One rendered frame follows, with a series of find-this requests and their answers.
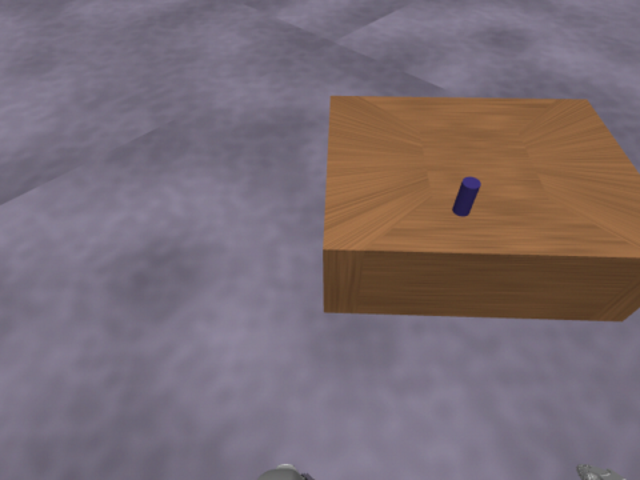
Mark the can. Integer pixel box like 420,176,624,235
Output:
452,177,481,217

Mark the right robot hand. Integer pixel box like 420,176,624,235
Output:
576,464,626,480

